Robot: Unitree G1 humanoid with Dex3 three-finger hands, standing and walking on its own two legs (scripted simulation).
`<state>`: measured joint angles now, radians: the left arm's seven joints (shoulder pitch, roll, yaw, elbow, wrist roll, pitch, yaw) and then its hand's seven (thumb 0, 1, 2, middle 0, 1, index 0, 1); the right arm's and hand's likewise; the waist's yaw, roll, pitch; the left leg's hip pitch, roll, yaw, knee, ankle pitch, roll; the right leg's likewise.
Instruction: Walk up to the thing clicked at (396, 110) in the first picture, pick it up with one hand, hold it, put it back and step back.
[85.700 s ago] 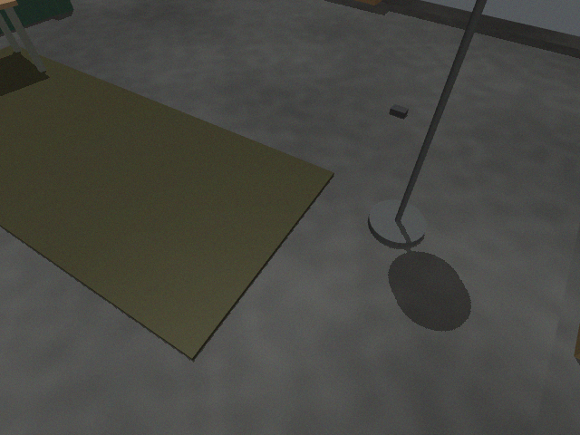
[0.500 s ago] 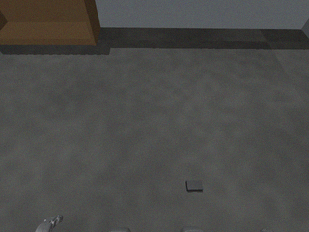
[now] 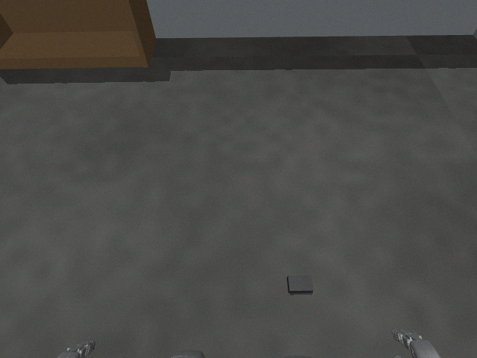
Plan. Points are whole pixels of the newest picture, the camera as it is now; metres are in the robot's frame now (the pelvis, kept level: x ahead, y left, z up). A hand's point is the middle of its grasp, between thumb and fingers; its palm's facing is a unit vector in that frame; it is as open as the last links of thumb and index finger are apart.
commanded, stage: walk up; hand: right
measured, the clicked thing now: (299, 284) +0.42 -0.22 -0.75
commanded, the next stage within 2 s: stand in 1.38 s
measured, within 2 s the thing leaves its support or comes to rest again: neither
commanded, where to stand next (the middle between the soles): +0.03 +0.02 m, yaw +1 degrees
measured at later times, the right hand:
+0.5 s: hand out of the picture +0.03 -0.24 -0.14, palm faces +0.00 +0.94 -0.33, open 7.4 cm
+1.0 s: hand out of the picture +0.05 -0.24 -0.14, palm faces -0.02 +0.94 -0.33, open 7.4 cm
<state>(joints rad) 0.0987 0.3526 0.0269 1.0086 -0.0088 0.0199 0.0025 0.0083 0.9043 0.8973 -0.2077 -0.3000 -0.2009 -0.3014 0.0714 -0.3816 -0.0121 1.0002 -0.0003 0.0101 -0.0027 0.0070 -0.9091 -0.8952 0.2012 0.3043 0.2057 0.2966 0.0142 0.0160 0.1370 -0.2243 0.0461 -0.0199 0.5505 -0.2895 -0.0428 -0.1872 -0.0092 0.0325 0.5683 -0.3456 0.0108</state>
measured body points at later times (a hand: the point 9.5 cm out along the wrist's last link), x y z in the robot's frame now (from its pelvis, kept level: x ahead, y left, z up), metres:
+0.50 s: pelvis -0.04 +0.01 +0.02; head -0.02 +0.02 +0.46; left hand +0.06 +0.31 -0.12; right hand +0.03 -0.29 -0.12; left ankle +0.00 +0.15 -0.73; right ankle -0.02 -0.13 -0.73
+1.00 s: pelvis -0.03 +0.01 +0.01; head -0.01 +0.02 +0.46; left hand +0.04 +0.31 -0.12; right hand +0.05 -0.29 -0.12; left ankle +0.00 +0.15 -0.73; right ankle -0.02 -0.13 -0.73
